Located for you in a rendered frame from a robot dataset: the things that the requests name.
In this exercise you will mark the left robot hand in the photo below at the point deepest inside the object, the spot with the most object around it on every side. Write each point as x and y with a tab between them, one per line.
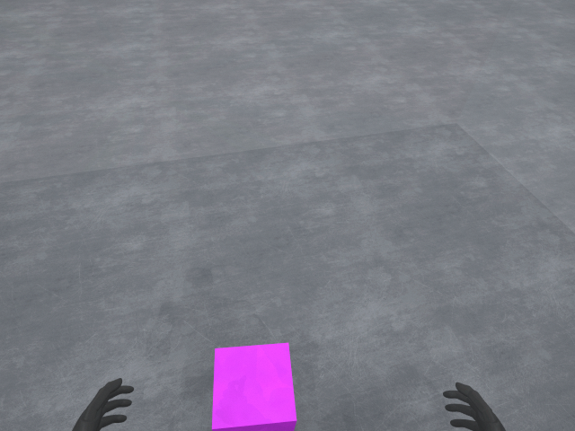
92	418

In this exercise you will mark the carton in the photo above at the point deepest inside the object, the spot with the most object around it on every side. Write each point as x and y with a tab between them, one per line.
253	389

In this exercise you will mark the right robot hand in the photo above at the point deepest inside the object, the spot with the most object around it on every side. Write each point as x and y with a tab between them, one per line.
485	419

